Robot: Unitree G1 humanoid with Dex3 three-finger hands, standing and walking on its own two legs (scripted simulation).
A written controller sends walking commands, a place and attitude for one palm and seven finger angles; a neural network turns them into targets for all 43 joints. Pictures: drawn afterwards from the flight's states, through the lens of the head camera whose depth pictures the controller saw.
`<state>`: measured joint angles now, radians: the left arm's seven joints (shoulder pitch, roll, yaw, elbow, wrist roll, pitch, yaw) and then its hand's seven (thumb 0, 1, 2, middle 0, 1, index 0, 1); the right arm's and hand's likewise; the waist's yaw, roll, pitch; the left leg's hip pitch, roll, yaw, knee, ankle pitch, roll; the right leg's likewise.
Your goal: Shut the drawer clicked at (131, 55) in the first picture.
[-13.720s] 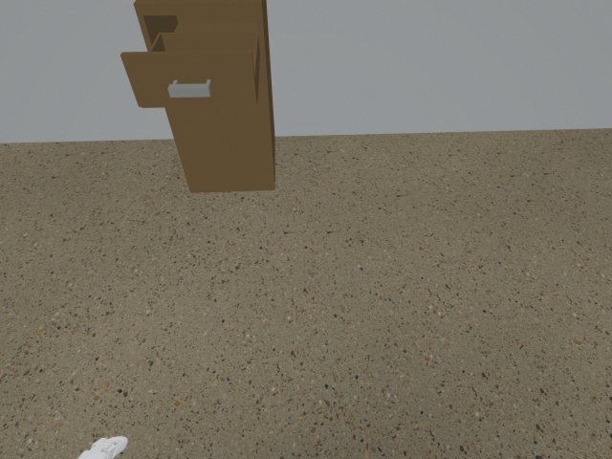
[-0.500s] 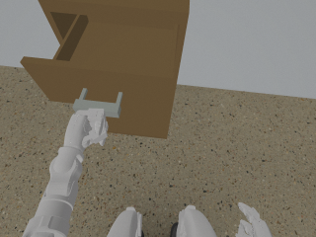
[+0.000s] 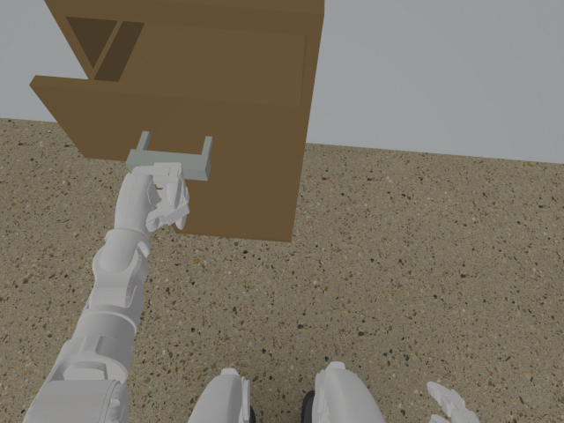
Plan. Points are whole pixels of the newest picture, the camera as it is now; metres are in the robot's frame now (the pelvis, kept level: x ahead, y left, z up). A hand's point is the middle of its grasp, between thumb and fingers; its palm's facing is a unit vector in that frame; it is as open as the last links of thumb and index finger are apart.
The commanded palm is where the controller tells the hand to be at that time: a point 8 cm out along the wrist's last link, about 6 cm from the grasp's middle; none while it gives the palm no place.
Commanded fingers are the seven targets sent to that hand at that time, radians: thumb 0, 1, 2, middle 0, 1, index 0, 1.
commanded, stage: push the drawer shut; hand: left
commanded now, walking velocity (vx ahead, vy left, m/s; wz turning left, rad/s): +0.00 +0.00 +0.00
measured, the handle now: (173, 152) +0.49 +0.17 +0.04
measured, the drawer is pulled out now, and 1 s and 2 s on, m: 0.15 0.02 0.00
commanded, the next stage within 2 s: pull the fist back off the drawer in 1.54 s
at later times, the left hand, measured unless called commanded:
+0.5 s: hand (192, 167) +0.47 +0.14 +0.03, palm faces -0.09 -0.99 -0.06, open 3.1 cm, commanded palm +0.47 +0.18 +0.04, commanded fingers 0.00 0.90 0.90 -1.40 -1.60 -1.40 -1.60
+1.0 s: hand (199, 132) +0.54 +0.13 +0.03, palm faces -0.09 -0.99 -0.05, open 3.1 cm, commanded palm +0.54 +0.16 +0.04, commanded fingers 0.00 0.90 0.90 -1.40 -1.60 -1.40 -1.60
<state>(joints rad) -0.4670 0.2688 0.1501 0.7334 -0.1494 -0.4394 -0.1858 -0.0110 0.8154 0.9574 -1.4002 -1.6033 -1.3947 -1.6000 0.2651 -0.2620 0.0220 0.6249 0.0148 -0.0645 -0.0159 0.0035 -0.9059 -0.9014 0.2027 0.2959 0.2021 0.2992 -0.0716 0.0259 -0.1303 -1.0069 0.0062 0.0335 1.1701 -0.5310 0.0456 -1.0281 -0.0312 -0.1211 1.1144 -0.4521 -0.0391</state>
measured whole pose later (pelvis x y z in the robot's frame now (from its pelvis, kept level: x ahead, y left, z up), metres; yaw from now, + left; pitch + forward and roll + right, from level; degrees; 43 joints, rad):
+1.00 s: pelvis -0.01 +0.00 -0.02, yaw -2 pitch +28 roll -4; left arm -1.02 0.49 0.33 1.22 -0.04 -0.44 -0.19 0.01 0.78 0.94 -1.40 -1.60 -1.39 -1.60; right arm 0.35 -0.27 0.05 0.64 -0.04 0.01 0.02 0.00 -0.91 -0.90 0.20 0.30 0.20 0.30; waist -0.21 0.04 -0.11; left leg -1.21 0.04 0.02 1.26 -0.54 0.05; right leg -1.22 -0.01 -0.13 1.16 -0.43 -0.04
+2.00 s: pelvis -0.03 +0.01 -0.04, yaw -3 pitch +31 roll -6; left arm -1.23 0.62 0.32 1.34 0.02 -0.36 -0.18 0.04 0.66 0.96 -1.40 -1.60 -1.39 -1.60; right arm 0.40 -0.28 0.10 0.65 -0.06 -0.02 0.03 0.00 -0.91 -0.90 0.20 0.30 0.20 0.30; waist -0.28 0.04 -0.10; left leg -1.34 0.04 0.00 1.32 -0.52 0.06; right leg -1.32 0.00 -0.15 1.18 -0.40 -0.04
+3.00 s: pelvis +0.06 +0.01 +0.06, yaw -2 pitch +12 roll -2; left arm -0.10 0.31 0.17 0.29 -0.19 -0.22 -0.21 0.01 0.90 0.90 -1.40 -1.60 -1.40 -1.60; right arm 0.24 -0.27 0.01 0.51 0.05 0.02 -0.01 0.00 -0.91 -0.90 0.20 0.30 0.20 0.30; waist -0.02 0.04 -0.12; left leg -0.54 0.00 0.03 0.81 -0.48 0.04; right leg -0.58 0.02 -0.07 0.75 -0.38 -0.02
